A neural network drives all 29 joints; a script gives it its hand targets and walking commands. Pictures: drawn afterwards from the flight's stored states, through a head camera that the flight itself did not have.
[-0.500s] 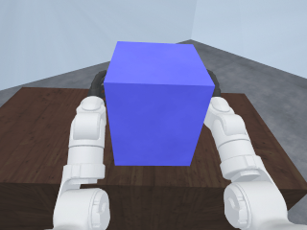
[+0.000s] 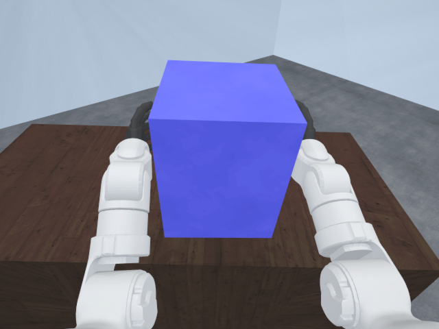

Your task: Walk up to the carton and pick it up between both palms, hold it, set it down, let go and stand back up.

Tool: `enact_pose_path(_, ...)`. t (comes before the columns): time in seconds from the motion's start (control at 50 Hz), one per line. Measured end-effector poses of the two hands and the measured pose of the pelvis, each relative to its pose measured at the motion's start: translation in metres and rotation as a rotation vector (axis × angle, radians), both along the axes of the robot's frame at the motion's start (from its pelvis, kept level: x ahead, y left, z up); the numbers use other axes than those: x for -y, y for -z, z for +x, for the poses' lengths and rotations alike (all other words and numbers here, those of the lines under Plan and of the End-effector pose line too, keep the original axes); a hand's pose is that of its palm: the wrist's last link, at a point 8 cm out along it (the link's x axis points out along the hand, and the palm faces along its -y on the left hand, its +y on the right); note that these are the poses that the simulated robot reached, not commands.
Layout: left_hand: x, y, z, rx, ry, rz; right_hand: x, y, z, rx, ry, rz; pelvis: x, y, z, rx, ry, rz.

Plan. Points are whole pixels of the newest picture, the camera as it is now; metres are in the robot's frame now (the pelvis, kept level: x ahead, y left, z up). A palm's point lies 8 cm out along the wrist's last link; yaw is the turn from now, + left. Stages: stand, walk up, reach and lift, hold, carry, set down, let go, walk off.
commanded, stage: hold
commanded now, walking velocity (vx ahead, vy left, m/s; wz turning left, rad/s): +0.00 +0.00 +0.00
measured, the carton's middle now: (220, 150) +0.40 +0.03 +0.19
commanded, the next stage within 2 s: none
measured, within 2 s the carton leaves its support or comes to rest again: neither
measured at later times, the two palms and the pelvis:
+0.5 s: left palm (137, 144) +0.37 +0.17 +0.21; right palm (302, 144) +0.39 -0.12 +0.21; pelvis +0.00 +0.00 +0.00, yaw +0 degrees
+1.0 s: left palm (137, 144) +0.37 +0.17 +0.21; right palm (302, 144) +0.39 -0.12 +0.21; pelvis +0.00 +0.00 +0.00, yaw +0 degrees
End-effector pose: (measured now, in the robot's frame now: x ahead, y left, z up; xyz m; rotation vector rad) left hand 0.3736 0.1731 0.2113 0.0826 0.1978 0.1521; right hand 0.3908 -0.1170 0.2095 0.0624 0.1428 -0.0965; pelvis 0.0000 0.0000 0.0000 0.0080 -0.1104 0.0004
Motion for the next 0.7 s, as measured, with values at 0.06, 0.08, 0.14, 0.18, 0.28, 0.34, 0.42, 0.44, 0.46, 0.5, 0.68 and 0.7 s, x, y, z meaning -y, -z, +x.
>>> enact_pose_path(0.06, 0.0000, -0.0007, -0.0003, 0.002, 0.000, 0.000, 0.0001, -0.0004, -0.0003, 0.001, 0.000, 0.000, 0.0000, 0.0000, 0.0000, 0.000, 0.000, 0.000)
enact_pose_path(0.08, 0.0000, -0.0008, -0.0003, 0.002, 0.000, 0.000, 0.0001, -0.0003, -0.0004, 0.001, 0.000, 0.000, 0.0000, 0.0000, 0.0000, 0.000, 0.000, 0.000)
enact_pose_path(0.14, 0.0002, -0.0005, -0.0004, 0.001, 0.001, 0.001, 0.0003, 0.0004, -0.0005, 0.000, 0.000, 0.001, -0.0001, 0.0000, -0.0002, 0.000, 0.000, 0.000)
enact_pose_path(0.18, 0.0002, -0.0002, -0.0002, 0.000, 0.001, 0.001, 0.0003, 0.0008, -0.0003, -0.001, 0.000, 0.002, 0.0000, 0.0000, -0.0002, 0.000, 0.000, 0.000)
enact_pose_path(0.28, 0.0003, 0.0004, 0.0004, -0.002, 0.001, 0.001, 0.0004, 0.0014, 0.0003, -0.003, 0.000, 0.001, 0.0000, 0.0000, 0.0001, 0.000, 0.000, 0.000)
enact_pose_path(0.34, 0.0003, 0.0004, 0.0005, -0.002, 0.001, 0.001, 0.0003, 0.0014, 0.0004, -0.003, 0.000, 0.001, 0.0000, 0.0000, 0.0001, 0.000, 0.000, 0.000)
enact_pose_path(0.42, 0.0003, 0.0000, 0.0004, -0.001, 0.000, 0.001, 0.0003, 0.0010, 0.0003, -0.002, 0.000, 0.002, 0.0000, 0.0000, 0.0001, 0.000, 0.000, 0.000)
enact_pose_path(0.44, 0.0003, -0.0001, 0.0004, -0.001, 0.000, 0.001, 0.0003, 0.0010, 0.0003, -0.002, 0.000, 0.002, 0.0000, 0.0000, 0.0001, 0.000, 0.000, 0.000)
enact_pose_path(0.46, 0.0003, -0.0001, 0.0003, -0.001, 0.000, 0.001, 0.0003, 0.0010, 0.0002, -0.002, 0.000, 0.002, 0.0000, 0.0000, 0.0000, 0.000, 0.000, 0.000)
enact_pose_path(0.5, 0.0003, 0.0000, 0.0003, -0.001, 0.001, 0.001, 0.0003, 0.0011, 0.0002, -0.002, 0.000, 0.001, 0.0000, 0.0000, 0.0000, 0.000, 0.000, 0.000)
enact_pose_path(0.68, 0.0003, 0.0002, 0.0005, -0.001, 0.001, 0.001, 0.0004, 0.0014, 0.0003, -0.003, 0.001, 0.001, 0.0000, 0.0000, 0.0001, 0.000, 0.000, 0.000)
enact_pose_path(0.7, 0.0003, 0.0001, 0.0005, -0.001, 0.001, 0.001, 0.0004, 0.0013, 0.0003, -0.003, 0.001, 0.001, 0.0000, 0.0000, 0.0001, 0.000, 0.000, 0.000)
